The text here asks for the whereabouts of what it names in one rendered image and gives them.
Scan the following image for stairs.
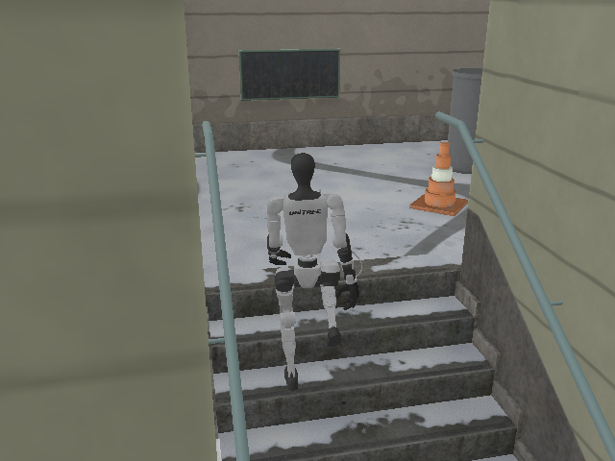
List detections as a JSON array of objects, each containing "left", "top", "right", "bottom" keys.
[{"left": 207, "top": 271, "right": 518, "bottom": 461}]

